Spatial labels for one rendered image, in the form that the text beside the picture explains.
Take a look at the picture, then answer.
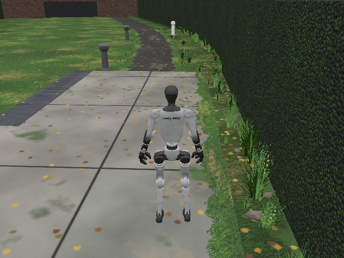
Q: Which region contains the left robot hand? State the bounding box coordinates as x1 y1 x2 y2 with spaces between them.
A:
139 151 151 164

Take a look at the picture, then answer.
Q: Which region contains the left robot upper arm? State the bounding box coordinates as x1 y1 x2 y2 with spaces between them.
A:
146 109 160 138

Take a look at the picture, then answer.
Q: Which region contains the robot torso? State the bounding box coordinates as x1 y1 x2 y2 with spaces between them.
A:
159 106 184 161

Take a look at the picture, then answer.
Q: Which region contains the right robot upper arm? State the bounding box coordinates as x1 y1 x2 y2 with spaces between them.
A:
183 109 198 138

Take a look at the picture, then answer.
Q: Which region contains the right robot forearm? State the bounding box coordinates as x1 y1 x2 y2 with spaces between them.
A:
192 130 203 152

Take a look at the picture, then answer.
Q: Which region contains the left robot foot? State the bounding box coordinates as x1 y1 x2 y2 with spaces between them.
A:
156 209 164 223

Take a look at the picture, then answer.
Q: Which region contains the left robot forearm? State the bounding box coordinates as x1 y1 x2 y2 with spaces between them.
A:
140 130 151 153

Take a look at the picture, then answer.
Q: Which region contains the right robot hand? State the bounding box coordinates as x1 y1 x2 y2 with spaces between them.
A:
191 150 204 163

